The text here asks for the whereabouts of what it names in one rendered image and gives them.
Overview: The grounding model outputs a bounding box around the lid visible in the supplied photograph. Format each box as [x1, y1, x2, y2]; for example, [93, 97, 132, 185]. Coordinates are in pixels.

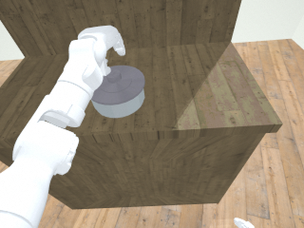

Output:
[91, 66, 145, 105]

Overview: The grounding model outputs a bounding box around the right robot hand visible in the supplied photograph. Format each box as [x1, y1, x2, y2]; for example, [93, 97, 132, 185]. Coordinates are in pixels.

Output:
[234, 218, 255, 228]

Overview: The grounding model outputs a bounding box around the pot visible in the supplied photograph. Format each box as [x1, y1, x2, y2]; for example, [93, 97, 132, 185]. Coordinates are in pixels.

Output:
[91, 89, 145, 119]

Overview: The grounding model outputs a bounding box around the table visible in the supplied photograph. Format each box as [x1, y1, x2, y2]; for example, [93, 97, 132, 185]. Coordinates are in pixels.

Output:
[0, 0, 283, 210]

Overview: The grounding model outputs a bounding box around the knob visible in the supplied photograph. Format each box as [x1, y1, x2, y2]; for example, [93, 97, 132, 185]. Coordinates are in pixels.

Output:
[106, 69, 122, 84]

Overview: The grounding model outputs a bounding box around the left robot forearm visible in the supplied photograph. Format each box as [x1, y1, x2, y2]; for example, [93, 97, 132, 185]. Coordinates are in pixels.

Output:
[12, 33, 107, 161]

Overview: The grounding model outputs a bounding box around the left robot hand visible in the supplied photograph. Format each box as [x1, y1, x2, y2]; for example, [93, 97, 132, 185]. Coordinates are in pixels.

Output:
[78, 25, 125, 77]

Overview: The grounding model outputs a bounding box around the left robot upper arm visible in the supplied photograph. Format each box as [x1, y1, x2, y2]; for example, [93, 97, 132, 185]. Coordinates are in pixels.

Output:
[0, 119, 79, 228]

